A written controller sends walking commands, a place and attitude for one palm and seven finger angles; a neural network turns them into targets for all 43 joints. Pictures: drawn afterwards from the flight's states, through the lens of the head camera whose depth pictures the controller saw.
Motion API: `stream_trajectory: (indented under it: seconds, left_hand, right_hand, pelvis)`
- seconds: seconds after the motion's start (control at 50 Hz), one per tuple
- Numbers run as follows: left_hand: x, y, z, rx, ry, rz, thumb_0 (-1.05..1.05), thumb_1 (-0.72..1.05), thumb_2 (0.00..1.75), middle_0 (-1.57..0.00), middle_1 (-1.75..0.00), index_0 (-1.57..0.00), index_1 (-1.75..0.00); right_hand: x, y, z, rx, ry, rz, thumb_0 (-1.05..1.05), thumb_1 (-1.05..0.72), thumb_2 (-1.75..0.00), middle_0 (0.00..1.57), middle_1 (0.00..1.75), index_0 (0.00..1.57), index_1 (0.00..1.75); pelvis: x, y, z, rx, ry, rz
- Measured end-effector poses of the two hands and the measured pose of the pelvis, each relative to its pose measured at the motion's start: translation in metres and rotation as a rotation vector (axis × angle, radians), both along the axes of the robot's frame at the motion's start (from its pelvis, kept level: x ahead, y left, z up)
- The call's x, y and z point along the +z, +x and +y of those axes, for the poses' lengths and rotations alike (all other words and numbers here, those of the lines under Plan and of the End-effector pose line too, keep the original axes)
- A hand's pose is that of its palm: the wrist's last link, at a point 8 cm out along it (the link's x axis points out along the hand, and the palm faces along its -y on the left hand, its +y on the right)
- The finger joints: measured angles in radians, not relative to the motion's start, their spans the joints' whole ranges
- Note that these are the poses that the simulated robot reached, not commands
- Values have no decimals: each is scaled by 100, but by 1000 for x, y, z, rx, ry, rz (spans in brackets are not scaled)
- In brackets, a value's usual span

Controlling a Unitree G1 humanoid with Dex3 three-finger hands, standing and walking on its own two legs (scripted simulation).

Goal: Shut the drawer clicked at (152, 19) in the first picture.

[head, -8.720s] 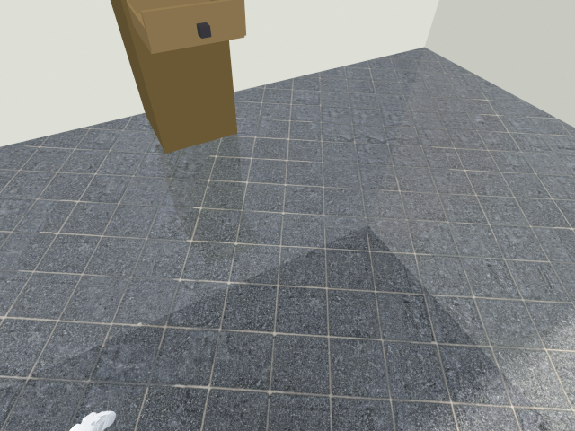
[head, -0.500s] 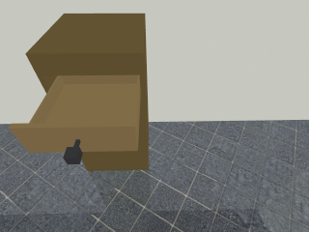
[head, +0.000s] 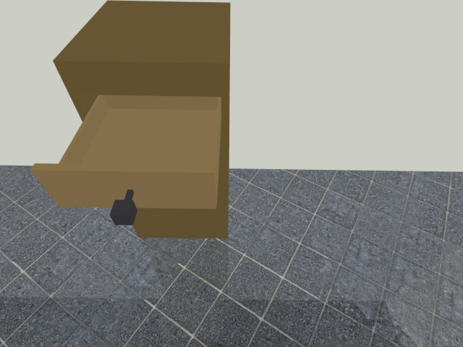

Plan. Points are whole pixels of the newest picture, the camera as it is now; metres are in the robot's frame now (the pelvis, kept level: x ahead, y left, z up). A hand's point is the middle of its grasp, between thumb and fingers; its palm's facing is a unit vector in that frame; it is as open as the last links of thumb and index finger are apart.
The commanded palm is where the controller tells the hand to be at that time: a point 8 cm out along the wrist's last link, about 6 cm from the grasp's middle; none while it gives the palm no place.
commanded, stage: shuffle to correct the standing spot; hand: left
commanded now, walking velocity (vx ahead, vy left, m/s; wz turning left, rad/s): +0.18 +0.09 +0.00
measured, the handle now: (126, 205) +0.40 +0.26 -0.04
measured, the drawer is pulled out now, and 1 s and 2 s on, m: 0.28 0.28 0.28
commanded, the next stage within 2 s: come to a stop and stand still in 0.28 s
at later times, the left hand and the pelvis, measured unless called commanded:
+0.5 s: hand out of the picture +0.11 +0.22 -0.16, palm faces +0.11 -0.97 -0.23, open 7.3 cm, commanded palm none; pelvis +0.09 +0.04 +0.00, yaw +3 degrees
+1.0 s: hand out of the picture +0.11 +0.23 -0.16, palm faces +0.05 -0.96 -0.29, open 7.4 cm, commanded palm none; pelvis +0.07 +0.03 -0.01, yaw +1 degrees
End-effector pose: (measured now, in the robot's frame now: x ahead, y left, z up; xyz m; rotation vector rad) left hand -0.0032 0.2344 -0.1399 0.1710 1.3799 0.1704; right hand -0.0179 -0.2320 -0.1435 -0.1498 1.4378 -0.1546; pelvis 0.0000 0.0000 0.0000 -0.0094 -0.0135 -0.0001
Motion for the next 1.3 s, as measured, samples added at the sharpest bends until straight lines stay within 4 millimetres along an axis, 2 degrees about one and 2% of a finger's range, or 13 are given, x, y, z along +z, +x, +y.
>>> stream_trajectory:
  seconds: [0.1, 0.16, 0.28, 0.34, 0.4, 0.48, 0.58, 0.64, 0.74, 0.9, 0.96, 1.08, 1.3]
  left_hand:
    - [-6, -12, 13, 37, -7, 49, 1, 90, 90, -20, -30, -20, -30]
    - [-7, -6, 19, 23, -10, 80, 1, 90, 90, -20, -30, -20, -30]
    - [5, 56, 16, -17, -14, -11, 1, 90, 90, -19, -30, -20, -30]
    - [1, 90, 14, 0, 4, -125, 1, 91, 90, -19, -30, -20, -30]
    - [6, 104, 18, 55, 16, -177, 1, 93, 90, -20, -30, -20, -30]
    - [9, 103, 29, 72, 23, -131, 0, 93, 90, -20, -30, -20, -30]
    - [-11, 103, 47, 68, -18, -41, 0, 92, 90, -20, -30, -20, -30]
    - [-21, 106, 60, 78, -19, -17, 0, 91, 90, -20, -30, -20, -30]
    - [-10, 113, 70, 67, 4, -20, 1, 91, 90, -19, -30, -20, -30]
    - [7, 116, 61, 9, 65, -67, 0, 90, 90, -19, -30, -20, -30]
    - [9, 109, 49, 0, 84, -82, 0, 90, 90, -19, -30, -20, -30]
    - [13, 100, 23, 0, 46, -84, 1, 90, 90, -19, -30, -20, -30]
    - [2, 84, 14, 40, -7, -83, 1, 93, 90, -20, -30, -20, -30]
  right_hand:
    - [-1, -18, 13, -18, -11, 62, 0, -91, -90, 20, 30, 20, 30]
    - [0, -23, 23, -49, -13, 67, 0, -91, -90, 20, 30, 20, 30]
    - [2, -24, 43, -74, 37, 110, 0, -91, -90, 20, 30, 20, 30]
    - [-10, -14, 47, -56, 68, 143, 0, -91, -90, 20, 30, 20, 30]
    - [-14, 18, 46, -9, 69, 135, 0, -91, -90, 20, 30, 20, 30]
    - [-7, 87, 47, 16, 46, 10, 1, -91, -90, 20, 30, 20, 30]
    - [-2, 162, 55, 46, -24, -169, 1, -93, -90, 20, 30, 20, 30]
    - [-1, 186, 63, 67, -47, -208, 0, -93, -90, 20, 30, 20, 30]
    - [5, 202, 74, 98, -33, -223, 0, -92, -90, 20, 30, 20, 30]
    - [-11, 187, 56, 43, 20, -238, 0, -91, -90, 20, 30, 20, 30]
    - [-20, 170, 42, 16, 34, -204, 0, -91, -90, 20, 30, 20, 30]
    - [-13, 129, 26, -10, 28, -114, 0, -91, -90, 20, 30, 20, 30]
    - [0, 70, 36, 14, 13, -4, 0, -91, -90, 20, 30, 20, 30]
  pelvis:
    - [-5, 9, 13, 3, 0, 5]
    - [-5, 21, 21, -14, 2, 6]
    - [2, 46, 22, -10, 2, 12]
    - [-8, 59, 19, 16, 22, 14]
    - [-7, 70, 25, 53, -4, 5]
    - [1, 85, 37, 50, 2, 4]
    - [-9, 100, 60, 39, -10, -9]
    - [-14, 105, 68, 34, 6, -14]
    - [-6, 102, 68, 29, 8, 0]
    - [-9, 83, 47, -1, 25, 5]
    - [-12, 76, 37, 6, 24, -3]
    - [-2, 69, 27, 18, 15, 10]
    - [4, 57, 19, 26, 13, -2]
